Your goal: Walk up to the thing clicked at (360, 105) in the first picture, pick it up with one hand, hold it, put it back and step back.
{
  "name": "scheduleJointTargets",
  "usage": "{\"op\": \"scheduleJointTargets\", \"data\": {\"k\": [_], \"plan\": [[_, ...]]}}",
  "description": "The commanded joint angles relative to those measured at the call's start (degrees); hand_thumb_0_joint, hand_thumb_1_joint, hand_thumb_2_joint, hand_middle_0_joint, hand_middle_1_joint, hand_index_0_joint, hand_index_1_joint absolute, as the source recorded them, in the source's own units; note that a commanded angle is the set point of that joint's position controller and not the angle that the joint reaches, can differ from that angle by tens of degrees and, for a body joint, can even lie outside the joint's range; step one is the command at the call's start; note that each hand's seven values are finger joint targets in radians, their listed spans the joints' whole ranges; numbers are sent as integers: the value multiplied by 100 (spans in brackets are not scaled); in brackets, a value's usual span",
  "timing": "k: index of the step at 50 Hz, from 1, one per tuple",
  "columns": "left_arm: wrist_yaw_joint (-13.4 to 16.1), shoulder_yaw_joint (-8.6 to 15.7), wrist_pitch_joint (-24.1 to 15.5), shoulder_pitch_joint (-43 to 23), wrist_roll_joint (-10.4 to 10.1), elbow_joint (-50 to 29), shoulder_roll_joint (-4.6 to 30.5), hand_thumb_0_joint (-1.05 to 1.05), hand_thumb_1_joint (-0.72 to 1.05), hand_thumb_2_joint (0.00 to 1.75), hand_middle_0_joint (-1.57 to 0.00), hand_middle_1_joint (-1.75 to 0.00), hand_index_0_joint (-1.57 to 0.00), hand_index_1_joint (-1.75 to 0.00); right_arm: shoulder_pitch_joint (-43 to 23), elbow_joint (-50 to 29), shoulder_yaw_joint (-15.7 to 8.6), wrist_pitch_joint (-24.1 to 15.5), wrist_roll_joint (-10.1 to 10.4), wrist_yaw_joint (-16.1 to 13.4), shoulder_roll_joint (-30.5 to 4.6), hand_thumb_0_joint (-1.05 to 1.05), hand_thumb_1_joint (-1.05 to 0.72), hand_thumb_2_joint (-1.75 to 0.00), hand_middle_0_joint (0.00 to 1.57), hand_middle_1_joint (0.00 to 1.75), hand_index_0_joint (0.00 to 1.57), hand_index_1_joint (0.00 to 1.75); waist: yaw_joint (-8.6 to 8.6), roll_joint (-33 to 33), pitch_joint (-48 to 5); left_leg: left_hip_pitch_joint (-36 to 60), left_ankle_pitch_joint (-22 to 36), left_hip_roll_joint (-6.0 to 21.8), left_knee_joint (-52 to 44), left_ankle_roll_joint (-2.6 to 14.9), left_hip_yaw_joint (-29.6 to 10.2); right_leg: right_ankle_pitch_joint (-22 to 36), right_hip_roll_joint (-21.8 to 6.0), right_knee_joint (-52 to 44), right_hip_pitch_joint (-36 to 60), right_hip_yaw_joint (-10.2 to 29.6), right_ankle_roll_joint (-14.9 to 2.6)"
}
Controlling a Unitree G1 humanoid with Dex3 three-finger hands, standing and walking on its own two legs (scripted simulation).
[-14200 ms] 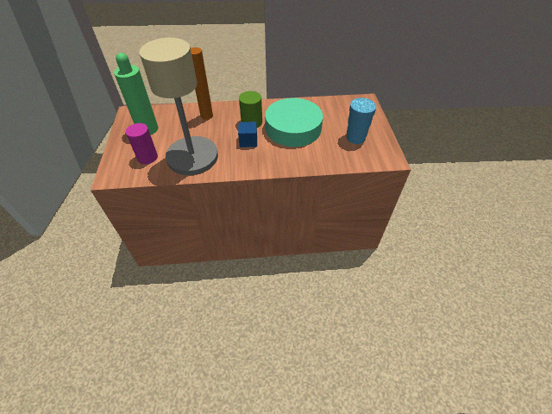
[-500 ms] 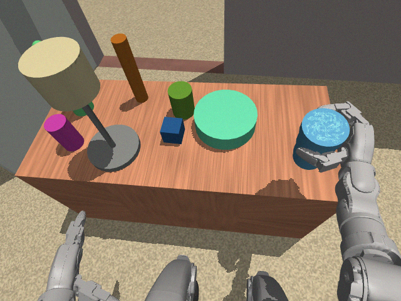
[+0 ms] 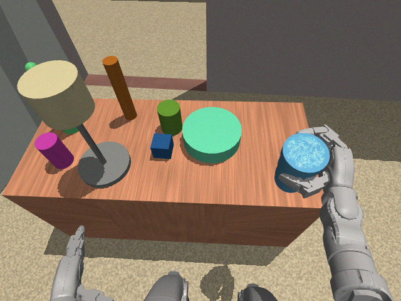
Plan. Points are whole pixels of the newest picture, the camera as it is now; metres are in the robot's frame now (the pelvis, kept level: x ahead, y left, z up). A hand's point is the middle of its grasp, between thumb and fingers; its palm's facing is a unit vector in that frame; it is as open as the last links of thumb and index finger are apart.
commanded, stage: lift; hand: right
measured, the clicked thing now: (296, 167) +0.37 -0.16 +0.02
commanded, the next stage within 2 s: hold in 0.36 s
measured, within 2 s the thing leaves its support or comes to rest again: neither
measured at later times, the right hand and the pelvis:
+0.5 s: hand (312, 160) +0.36 -0.17 +0.07, palm faces +0.13 +0.99 +0.00, open 11.0 cm; pelvis +0.01 +0.00 +0.01, yaw +0 degrees
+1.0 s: hand (320, 162) +0.34 -0.18 +0.09, palm faces +0.12 +0.99 +0.00, open 11.0 cm; pelvis +0.01 -0.01 +0.02, yaw +0 degrees
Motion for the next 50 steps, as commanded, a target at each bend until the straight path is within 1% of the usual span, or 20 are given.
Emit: {"op": "scheduleJointTargets", "data": {"k": [1,2,4,6,7,14,15,16,18,21,22,23,25,30,34,38,39,44,48,50], "plan": [[111,515,-355,-278,-53,-1205,899,0,-55,5,-3,-4,-3,-4,-2075,-1799,-241,-477,119,-95,-934,0,-10,-129,126,143,131,143,-26,62,-1831,1519,1156,-77,-873,5,8,1234,116,-980,783,47,-117],[132,631,-351,-231,-54,-1107,986,0,-55,5,-3,-4,-3,-4,-1932,-1725,-196,-460,110,-96,-884,0,-10,-129,127,144,132,144,20,81,-1676,1460,1038,-67,-933,-3,-4,1100,116,-1015,772,38,-125],[106,460,-333,9,-47,-694,745,0,-55,5,-3,-4,-3,-4,-1627,-1509,-32,-417,129,-70,-611,0,-7,-129,125,143,131,143,-32,18,-1325,1341,982,-58,-956,7,0,1063,130,-1069,636,30,-122],[120,402,-366,-101,-55,-952,702,0,-55,5,-3,-4,-3,-4,-1952,-1987,-181,-480,112,-62,-907,0,-8,-129,126,143,131,143,-50,-95,-1683,1474,1152,-52,-931,13,-15,1267,114,-1070,870,26,-111],[105,227,-378,-216,-64,-1124,606,0,-55,5,-3,-4,-3,-4,-1832,-1856,-11,-445,100,-41,-744,0,-10,-129,126,143,131,143,-51,-74,-1700,1536,1219,-65,-951,12,4,1340,111,-1092,942,23,-109],[136,538,-343,-58,-63,-813,852,0,-55,5,-4,-4,-3,-4,-1550,-1972,-100,-352,163,-42,-792,0,-9,-129,125,143,131,143,-50,-187,-1628,1652,1459,-51,-991,23,28,1630,123,-1190,1126,13,-73],[112,422,-336,-42,-64,-762,765,0,-55,5,-4,-4,-3,-5,-1606,-2219,-46,-368,187,-41,-789,0,-10,-130,126,143,131,143,-71,-269,-1601,1652,1497,-61,-973,37,49,1723,108,-1228,1121,40,-55],[131,589,-342,-146,-75,-836,932,0,-55,5,-4,-4,-3,-5,-1537,-2064,-59,-326,169,-56,-772,0,-11,-130,126,143,131,143,-48,-216,-1591,1634,1507,-60,-974,35,64,1762,98,-1249,1173,51,-48],[113,421,-332,-200,-94,-690,735,0,-55,5,-4,-5,-4,-5,-1552,-2220,-108,-351,202,-76,-816,0,-10,-129,125,143,131,143,-147,-131,-1440,1661,1347,-50,-1058,22,40,1532,107,-1267,1108,31,-79],[119,385,-385,-559,-107,-1008,755,0,-56,5,-4,-5,-3,-5,-1300,-2016,137,-324,206,-72,-516,0,-8,-129,124,142,130,142,-120,33,-1648,1864,1403,-69,-1079,9,91,1594,98,-1332,1212,76,-71],[174,637,-356,-391,-109,-932,1017,0,-55,5,-4,-5,-4,-5,-1615,-2429,-142,-351,229,-117,-880,0,-9,-128,124,141,129,141,-97,103,-1747,1892,1433,-74,-1120,0,80,1607,83,-1338,1322,80,-86],[164,407,-346,-308,-104,-932,802,0,-56,5,-4,-5,-3,-5,-1318,-2142,66,-309,185,-99,-684,0,-10,-129,125,142,130,142,-99,66,-1623,1936,1499,-66,-1131,0,80,1674,103,-1356,1299,65,-78],[128,179,-294,-104,-117,-577,517,0,-55,5,-4,-5,-3,-5,-1100,-2080,104,-264,195,-68,-605,0,-10,-127,124,140,129,140,-210,-69,-1433,1936,1619,-31,-1139,5,56,1791,136,-1357,1248,15,-70],[172,676,-294,-234,-118,-370,963,0,-54,5,-4,-5,-4,-5,-1274,-2334,-28,-225,232,-63,-799,0,-8,-129,123,141,129,141,-105,-177,-1412,1884,1666,-28,-1174,12,45,1858,119,-1423,1378,9,-64],[133,447,-308,-449,-141,-389,758,0,-55,5,-4,-5,-4,-5,-1092,-2482,166,-210,254,-60,-603,0,-8,-127,122,139,127,139,-149,-124,-1480,2052,1938,-44,-1154,21,76,2226,100,-1436,1504,44,-33],[161,535,-271,-442,-149,-301,851,0,-55,5,-4,-5,-4,-5,-1120,-2518,69,-170,245,-95,-733,0,-8,-128,123,140,128,140,-152,-38,-1401,2101,1905,-56,-1225,18,87,2193,88,-1526,1516,61,-35],[131,309,-259,-409,-152,-230,648,0,-55,5,-4,-5,-4,-5,-886,-2294,165,-137,236,-72,-598,0,-7,-129,123,141,128,141,-236,-136,-1241,2085,1801,-51,-1264,22,93,2085,103,-1577,1460,49,-27],[166,592,-285,-471,-150,-290,945,0,-54,4,-4,-5,-5,-5,-1012,-2563,236,-85,219,-68,-626,0,-7,-130,124,142,129,142,-148,-236,-1353,2113,1780,-69,-1300,32,111,2134,59,-1702,1709,85,2],[148,395,-288,-467,-161,-83,700,0,-55,5,-4,-5,-4,-5,-1030,-2716,196,-49,249,-74,-661,0,-9,-129,124,142,129,142,-204,-296,-1268,2194,1854,-52,-1378,20,111,2180,85,-1700,1731,43,-18],[181,491,-303,-558,-161,-144,841,0,-54,4,-4,-5,-4,-5,-1143,-2633,166,-17,270,-83,-660,0,-9,-131,125,143,131,143,-142,-50,-1070,2085,1639,-79,-1436,15,127,1942,52,-1781,1663,89,-36]]}}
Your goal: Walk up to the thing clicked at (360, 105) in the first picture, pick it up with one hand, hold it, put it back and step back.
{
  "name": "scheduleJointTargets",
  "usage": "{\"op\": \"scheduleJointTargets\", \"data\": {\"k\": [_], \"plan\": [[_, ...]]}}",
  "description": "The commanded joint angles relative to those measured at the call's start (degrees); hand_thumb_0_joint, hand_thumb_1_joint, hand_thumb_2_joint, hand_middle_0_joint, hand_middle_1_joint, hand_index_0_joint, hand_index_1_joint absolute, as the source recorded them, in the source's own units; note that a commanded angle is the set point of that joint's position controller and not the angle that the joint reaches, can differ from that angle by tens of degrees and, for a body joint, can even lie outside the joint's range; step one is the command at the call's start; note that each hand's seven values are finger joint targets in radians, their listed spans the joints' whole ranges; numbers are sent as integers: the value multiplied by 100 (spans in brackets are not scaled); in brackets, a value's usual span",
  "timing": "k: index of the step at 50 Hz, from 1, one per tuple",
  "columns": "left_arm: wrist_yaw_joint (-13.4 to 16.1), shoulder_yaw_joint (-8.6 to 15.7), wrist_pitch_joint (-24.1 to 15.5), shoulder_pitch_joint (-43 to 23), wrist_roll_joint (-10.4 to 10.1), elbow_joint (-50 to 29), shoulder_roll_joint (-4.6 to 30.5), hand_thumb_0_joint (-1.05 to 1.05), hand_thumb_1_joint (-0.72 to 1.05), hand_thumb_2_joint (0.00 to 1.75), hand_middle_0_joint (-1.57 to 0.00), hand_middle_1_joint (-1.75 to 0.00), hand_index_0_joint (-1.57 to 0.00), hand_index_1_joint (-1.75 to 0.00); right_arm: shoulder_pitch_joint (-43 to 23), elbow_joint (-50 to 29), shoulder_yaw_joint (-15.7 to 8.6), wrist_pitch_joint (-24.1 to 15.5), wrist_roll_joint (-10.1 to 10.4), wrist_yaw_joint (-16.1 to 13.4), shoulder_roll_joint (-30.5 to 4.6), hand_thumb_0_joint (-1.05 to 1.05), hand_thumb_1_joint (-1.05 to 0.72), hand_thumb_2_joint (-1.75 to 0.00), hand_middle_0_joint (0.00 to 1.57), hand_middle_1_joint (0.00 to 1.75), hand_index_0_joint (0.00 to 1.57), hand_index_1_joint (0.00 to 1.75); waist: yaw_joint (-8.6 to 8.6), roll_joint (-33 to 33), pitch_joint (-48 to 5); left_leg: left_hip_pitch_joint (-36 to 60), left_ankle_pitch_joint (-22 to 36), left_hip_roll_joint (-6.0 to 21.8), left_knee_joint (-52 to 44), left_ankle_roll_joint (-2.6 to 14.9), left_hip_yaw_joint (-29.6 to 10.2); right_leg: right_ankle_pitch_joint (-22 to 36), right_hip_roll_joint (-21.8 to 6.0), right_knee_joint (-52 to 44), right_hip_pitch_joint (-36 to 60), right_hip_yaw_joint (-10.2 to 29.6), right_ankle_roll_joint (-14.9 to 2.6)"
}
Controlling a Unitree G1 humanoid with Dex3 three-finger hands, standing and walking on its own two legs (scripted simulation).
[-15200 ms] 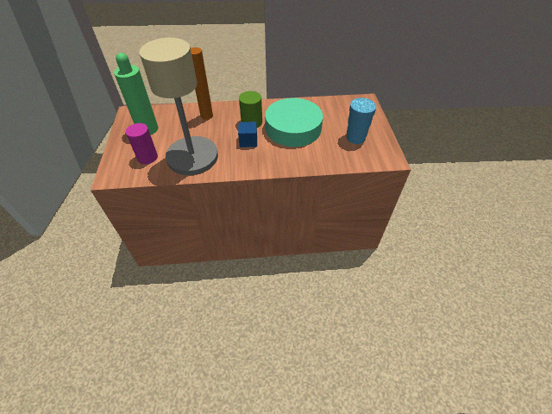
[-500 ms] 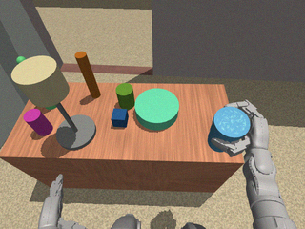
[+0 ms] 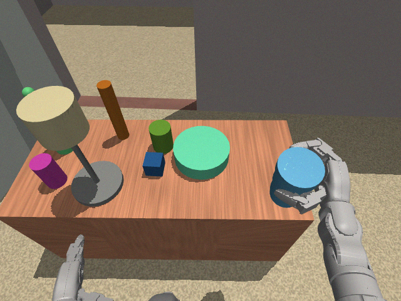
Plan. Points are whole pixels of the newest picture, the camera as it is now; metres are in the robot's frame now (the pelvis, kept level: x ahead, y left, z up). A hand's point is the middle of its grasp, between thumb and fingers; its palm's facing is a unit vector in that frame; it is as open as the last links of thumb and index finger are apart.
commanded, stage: hold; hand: right
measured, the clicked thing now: (291, 181) +0.33 -0.16 +0.04
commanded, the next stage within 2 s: none
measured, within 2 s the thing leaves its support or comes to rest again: neither
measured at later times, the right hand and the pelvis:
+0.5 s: hand (295, 179) +0.32 -0.16 +0.06, palm faces +0.12 +0.99 +0.01, open 11.0 cm; pelvis -0.01 +0.01 +0.00, yaw +0 degrees
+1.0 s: hand (296, 176) +0.33 -0.17 +0.06, palm faces +0.12 +0.99 +0.01, open 11.0 cm; pelvis +0.00 +0.01 +0.01, yaw +0 degrees
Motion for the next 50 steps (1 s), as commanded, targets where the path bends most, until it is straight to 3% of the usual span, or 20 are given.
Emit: {"op": "scheduleJointTargets", "data": {"k": [1,2,5,8,9,12,16,19,21,22,25,27,28,31,32,36,42,43,47,50], "plan": [[62,387,-347,-276,1,-885,826,0,-54,5,-4,-5,-4,-5,-1849,-1344,-269,-433,94,-15,-621,0,-8,-130,124,142,130,142,80,-20,-1185,817,1286,-147,-546,103,182,1553,-43,-880,365,169,42],[44,215,-362,-360,-2,-933,660,0,-54,4,-4,-5,-4,-5,-2015,-1551,-306,-460,99,-20,-670,0,-8,-131,126,144,131,144,-2,-9,-1178,858,1171,-137,-573,100,173,1385,-48,-914,300,188,37],[79,438,-382,-405,-3,-909,871,0,-54,4,-4,-5,-4,-5,-2043,-1354,-334,-468,83,-18,-716,0,-7,-130,124,143,130,143,76,92,-1265,876,1159,-128,-606,87,147,1285,-19,-905,362,140,-2],[75,293,-396,-357,12,-854,752,0,-54,4,-4,-5,-4,-5,-2048,-1560,-263,-478,85,-1,-711,0,-8,-131,125,143,131,143,-13,-92,-1315,972,1091,-129,-665,106,148,1259,-14,-976,442,136,22],[97,542,-407,-352,8,-826,986,0,-53,4,-4,-5,-5,-4,-2063,-1566,-270,-464,88,-5,-749,0,-5,-131,124,144,130,144,14,-201,-1456,1004,1144,-128,-652,118,146,1310,-11,-986,516,134,38],[39,155,-438,-431,12,-675,584,0,-54,4,-4,-5,-5,-5,-1881,-1174,-213,-452,92,5,-573,0,-5,-130,124,143,130,143,-13,-149,-1224,975,1192,-142,-663,107,160,1393,-18,-965,403,126,36],[111,369,-488,-700,39,-897,870,0,-54,5,-4,-5,-4,-5,-2206,-1575,-415,-552,124,-44,-844,0,-9,-129,125,143,131,143,-5,-9,-1357,1090,798,-109,-843,84,105,872,29,-1033,359,77,-28],[114,336,-479,-383,27,-370,770,0,-53,4,-4,-5,-5,-4,-1902,-1170,-274,-527,106,-15,-673,0,-9,-129,125,142,130,142,49,42,-807,838,547,-111,-910,74,98,596,35,-1093,223,55,-49],[125,372,-536,-677,32,-671,850,0,-53,4,-4,-5,-5,-4,-1993,-1168,-290,-574,116,4,-671,0,-6,-129,124,142,129,142,99,106,-1154,922,724,-104,-873,73,80,774,30,-1034,327,60,-55],[109,133,-554,-667,37,-733,629,0,-54,4,-4,-5,-4,-4,-2059,-1221,-227,-605,118,20,-614,0,-7,-129,124,142,130,142,68,200,-1145,967,771,-119,-860,68,104,835,14,-1029,295,82,-62],[121,263,-526,-530,46,-439,722,0,-53,4,-4,-5,-5,-4,-1899,-974,-423,-647,120,24,-773,0,-6,-129,124,142,130,142,22,138,-1111,979,902,-74,-855,50,60,951,61,-954,290,37,-57],[165,495,-565,-563,58,-666,996,0,-54,4,-4,-5,-5,-4,-2248,-1424,-588,-725,119,4,-1046,0,-8,-130,125,143,130,143,69,-22,-1592,1135,1179,-93,-783,62,56,1212,45,-952,579,56,-41],[147,433,-568,-581,69,-739,967,0,-54,4,-4,-5,-5,-5,-2106,-1488,-451,-725,111,2,-891,0,-5,-130,124,143,130,143,33,-188,-1718,1205,1306,-95,-761,81,71,1363,61,-957,672,50,-12],[102,182,-540,-350,54,-314,580,0,-54,5,-4,-5,-5,-5,-1950,-1114,-249,-735,125,33,-605,0,-6,-130,124,143,130,143,69,-136,-1179,971,1182,-94,-773,88,82,1238,65,-945,366,51,-20],[98,100,-563,-614,52,-397,549,0,-54,4,-4,-5,-5,-5,-2170,-1223,-390,-771,149,31,-736,0,-7,-131,125,144,131,144,-10,-35,-1254,974,1136,-103,-762,83,92,1205,45,-937,316,71,-34],[164,428,-591,-704,76,-801,982,0,-54,4,-4,-5,-5,-5,-2053,-1377,-413,-820,93,9,-862,0,-8,-133,126,145,132,145,72,-2,-1761,1260,1402,-101,-731,80,76,1447,41,-918,628,80,-14],[119,119,-521,-607,54,-421,619,0,-54,4,-4,-5,-5,-5,-1955,-1045,-390,-751,169,101,-734,0,-9,-133,127,146,133,146,30,20,-1238,1058,1431,-112,-731,82,128,1541,16,-937,409,89,-13],[130,338,-516,-585,53,-410,817,0,-54,4,-4,-5,-5,-5,-1787,-811,-365,-698,131,87,-704,0,-8,-134,127,146,133,146,83,29,-1178,1000,1441,-106,-702,91,117,1526,21,-939,382,78,-4],[145,483,-521,-560,51,-518,970,0,-54,4,-4,-5,-5,-5,-2207,-1258,-459,-765,117,70,-903,0,-12,-132,127,144,132,144,104,-60,-1406,1076,1289,-80,-793,73,66,1293,53,-977,533,55,-27],[106,266,-503,-399,39,-530,749,0,-53,4,-4,-5,-5,-5,-1989,-1148,-349,-787,128,103,-763,0,-10,-132,126,144,131,144,62,-14,-1333,1140,1498,-109,-734,76,135,1589,34,-951,556,93,0]]}}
